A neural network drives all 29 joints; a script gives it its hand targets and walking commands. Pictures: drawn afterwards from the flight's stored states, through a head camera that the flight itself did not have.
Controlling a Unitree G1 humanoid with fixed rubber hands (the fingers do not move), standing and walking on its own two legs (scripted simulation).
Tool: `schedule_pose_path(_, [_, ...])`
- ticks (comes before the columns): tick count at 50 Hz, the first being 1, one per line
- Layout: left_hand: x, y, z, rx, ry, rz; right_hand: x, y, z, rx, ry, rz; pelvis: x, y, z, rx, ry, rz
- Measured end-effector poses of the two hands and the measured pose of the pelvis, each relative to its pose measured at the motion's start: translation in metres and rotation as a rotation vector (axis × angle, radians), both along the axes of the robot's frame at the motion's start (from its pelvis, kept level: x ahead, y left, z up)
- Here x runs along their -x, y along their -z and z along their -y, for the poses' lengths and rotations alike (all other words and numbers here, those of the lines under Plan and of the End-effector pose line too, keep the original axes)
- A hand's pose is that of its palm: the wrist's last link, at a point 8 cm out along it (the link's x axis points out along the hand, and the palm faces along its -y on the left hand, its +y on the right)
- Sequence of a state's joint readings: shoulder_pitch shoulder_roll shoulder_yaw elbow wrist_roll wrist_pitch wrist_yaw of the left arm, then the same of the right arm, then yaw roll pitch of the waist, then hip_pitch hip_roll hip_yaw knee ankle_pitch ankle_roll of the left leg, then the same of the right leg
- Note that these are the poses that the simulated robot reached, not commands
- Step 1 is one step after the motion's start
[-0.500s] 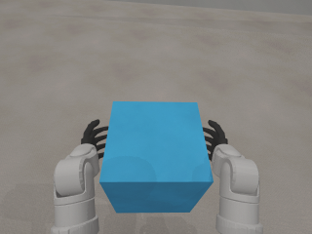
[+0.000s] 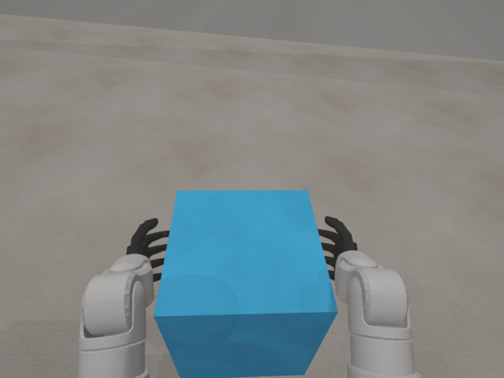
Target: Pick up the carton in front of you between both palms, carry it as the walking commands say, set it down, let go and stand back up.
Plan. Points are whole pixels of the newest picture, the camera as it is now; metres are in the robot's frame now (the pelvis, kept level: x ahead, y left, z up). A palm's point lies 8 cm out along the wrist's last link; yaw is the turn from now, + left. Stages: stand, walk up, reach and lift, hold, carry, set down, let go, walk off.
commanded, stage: carry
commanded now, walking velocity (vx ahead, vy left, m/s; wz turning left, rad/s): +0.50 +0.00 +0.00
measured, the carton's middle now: (243, 286) +0.27 +0.01 +0.01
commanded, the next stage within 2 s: none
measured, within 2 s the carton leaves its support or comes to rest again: neither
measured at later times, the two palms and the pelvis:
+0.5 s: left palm (187, 150) +0.55 +0.13 +0.09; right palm (322, 151) +0.57 -0.17 +0.08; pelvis +0.30 -0.04 +0.01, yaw +3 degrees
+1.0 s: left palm (186, 94) +0.82 +0.16 +0.08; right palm (292, 95) +0.82 -0.14 +0.09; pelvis +0.55 +0.01 +0.01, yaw +0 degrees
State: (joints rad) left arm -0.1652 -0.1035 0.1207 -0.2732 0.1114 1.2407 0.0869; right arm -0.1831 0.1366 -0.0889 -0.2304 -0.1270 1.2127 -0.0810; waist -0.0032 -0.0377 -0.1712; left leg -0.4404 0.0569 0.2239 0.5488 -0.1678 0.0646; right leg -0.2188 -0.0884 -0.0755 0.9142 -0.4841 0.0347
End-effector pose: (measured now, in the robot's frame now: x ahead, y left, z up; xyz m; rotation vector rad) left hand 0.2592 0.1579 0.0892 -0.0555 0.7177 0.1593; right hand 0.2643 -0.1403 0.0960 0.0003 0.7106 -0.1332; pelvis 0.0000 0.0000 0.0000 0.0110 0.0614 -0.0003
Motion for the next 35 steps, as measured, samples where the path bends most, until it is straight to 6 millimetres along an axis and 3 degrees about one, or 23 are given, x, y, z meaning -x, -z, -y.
schedule_pose_path(4, [-0.041, 0.004, 0.002, 0.019, 0.015, -0.071, -0.030, 0.006, 0.002, -0.005, 0.039, -0.071, -0.038, -0.013, -0.008, 0.016, 0.009, -0.013])
schedule_pose_path(9, [-0.096, -0.007, 0.007, 0.004, 0.040, -0.041, -0.082, -0.005, 0.007, -0.016, 0.058, -0.041, -0.092, -0.023, -0.008, 0.023, 0.004, -0.019])
schedule_pose_path(16, [-0.189, -0.025, 0.020, -0.016, 0.008, 0.054, -0.184, -0.017, 0.020, -0.040, 0.030, 0.053, -0.188, -0.014, 0.011, 0.009, -0.005, -0.010])
schedule_pose_path(20, [-0.246, -0.015, 0.032, -0.040, -0.011, 0.055, -0.248, -0.001, 0.032, -0.060, 0.008, 0.054, -0.247, 0.002, 0.027, 0.023, -0.033, 0.003])
schedule_pose_path(24, [-0.281, -0.001, 0.032, -0.039, -0.042, -0.052, -0.293, 0.012, 0.032, -0.065, -0.015, -0.053, -0.288, -0.009, 0.036, 0.008, -0.055, -0.007])
schedule_pose_path(29, [-0.328, -0.004, 0.027, -0.037, -0.071, -0.076, -0.348, 0.008, 0.027, -0.053, -0.051, -0.077, -0.341, -0.022, 0.037, -0.008, -0.051, -0.016])
schedule_pose_path(35, [-0.409, -0.021, 0.017, -0.032, -0.056, 0.012, -0.423, -0.009, 0.017, -0.054, -0.033, 0.011, -0.414, -0.022, 0.024, -0.007, -0.047, -0.012])
